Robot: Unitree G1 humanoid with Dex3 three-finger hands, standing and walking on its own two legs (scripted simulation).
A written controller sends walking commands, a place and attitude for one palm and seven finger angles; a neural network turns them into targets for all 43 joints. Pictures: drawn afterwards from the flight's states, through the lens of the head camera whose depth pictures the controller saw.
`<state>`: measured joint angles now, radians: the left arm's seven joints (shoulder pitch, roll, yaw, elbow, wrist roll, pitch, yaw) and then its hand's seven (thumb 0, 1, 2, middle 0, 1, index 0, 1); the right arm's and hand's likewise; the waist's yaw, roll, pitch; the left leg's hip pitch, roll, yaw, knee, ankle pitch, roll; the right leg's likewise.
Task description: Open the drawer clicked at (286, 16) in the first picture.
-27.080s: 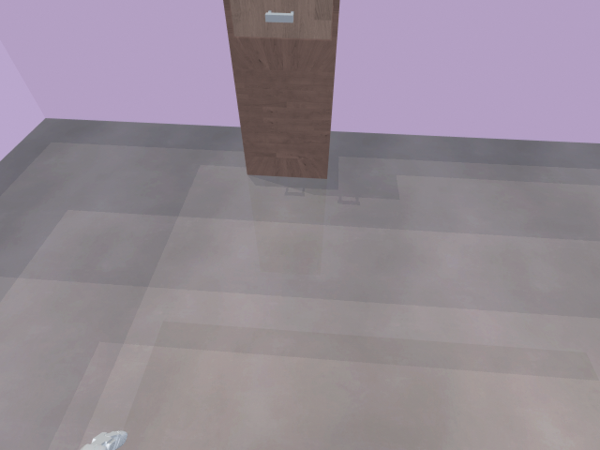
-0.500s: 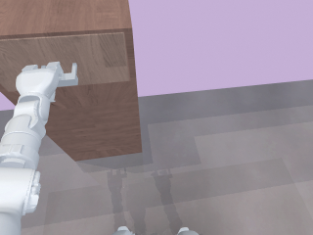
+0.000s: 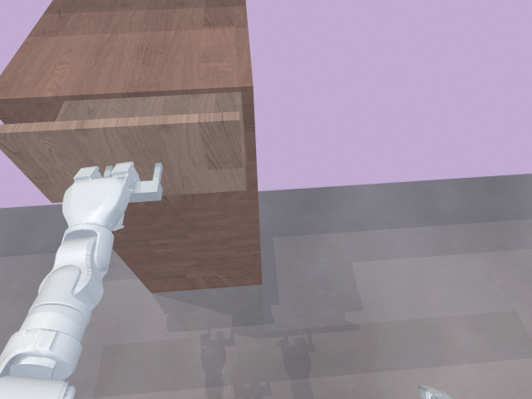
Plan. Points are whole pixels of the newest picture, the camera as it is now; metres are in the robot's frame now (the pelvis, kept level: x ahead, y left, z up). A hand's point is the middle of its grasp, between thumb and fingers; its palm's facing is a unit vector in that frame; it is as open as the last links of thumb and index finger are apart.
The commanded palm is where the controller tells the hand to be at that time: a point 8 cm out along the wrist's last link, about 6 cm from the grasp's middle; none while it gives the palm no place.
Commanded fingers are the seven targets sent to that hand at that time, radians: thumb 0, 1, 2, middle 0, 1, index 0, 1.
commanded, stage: pull the drawer open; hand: left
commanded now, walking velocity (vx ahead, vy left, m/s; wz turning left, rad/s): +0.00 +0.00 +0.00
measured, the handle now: (131, 181) +0.45 +0.24 +0.05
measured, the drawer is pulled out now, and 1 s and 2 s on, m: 0.07 0.22 0.30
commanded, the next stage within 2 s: open the thumb to release the handle in 1.72 s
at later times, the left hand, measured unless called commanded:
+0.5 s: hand (111, 227) +0.37 +0.26 +0.03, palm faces -0.06 -0.02 -1.00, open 5.9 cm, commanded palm +0.33 +0.24 +0.08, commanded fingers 0.00 0.90 0.90 -0.40 -1.35 -0.40 -1.35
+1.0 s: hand (95, 312) +0.24 +0.24 +0.02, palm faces +0.02 -0.07 -1.00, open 5.8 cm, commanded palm +0.21 +0.23 +0.08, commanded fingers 0.00 0.90 0.90 -0.40 -1.35 -0.40 -1.35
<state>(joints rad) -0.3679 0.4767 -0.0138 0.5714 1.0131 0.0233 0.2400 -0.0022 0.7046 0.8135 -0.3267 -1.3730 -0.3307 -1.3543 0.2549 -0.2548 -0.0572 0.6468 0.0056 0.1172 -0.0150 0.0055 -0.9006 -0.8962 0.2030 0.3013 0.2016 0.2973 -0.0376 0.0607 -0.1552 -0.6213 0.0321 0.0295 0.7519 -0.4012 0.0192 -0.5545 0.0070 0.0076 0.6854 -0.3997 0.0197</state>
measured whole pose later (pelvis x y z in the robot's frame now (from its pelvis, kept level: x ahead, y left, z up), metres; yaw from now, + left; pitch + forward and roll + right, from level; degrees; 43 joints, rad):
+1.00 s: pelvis -0.02 -0.01 +0.00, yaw +2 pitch +8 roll -1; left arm 0.12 0.38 -0.08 0.13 1.02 0.10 0.30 0.01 0.71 0.79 -0.31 -1.33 -0.36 -1.35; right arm 0.10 -0.24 -0.02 0.62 -0.01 0.06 -0.02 0.01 -0.90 -0.90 0.20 0.30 0.20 0.30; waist 0.05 0.06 -0.12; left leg -0.49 0.01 0.01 0.72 -0.37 0.01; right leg -0.43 -0.01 -0.01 0.69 -0.40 0.01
